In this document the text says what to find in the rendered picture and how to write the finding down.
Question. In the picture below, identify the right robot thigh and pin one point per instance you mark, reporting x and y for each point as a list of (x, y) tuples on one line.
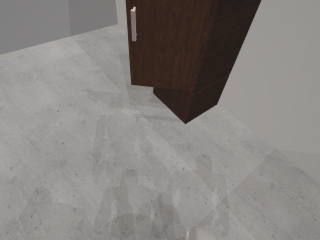
[(198, 233)]

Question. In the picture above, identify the handle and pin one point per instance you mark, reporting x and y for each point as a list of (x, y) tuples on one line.
[(133, 24)]

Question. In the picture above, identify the cupboard door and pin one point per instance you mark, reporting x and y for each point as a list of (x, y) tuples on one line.
[(169, 35)]

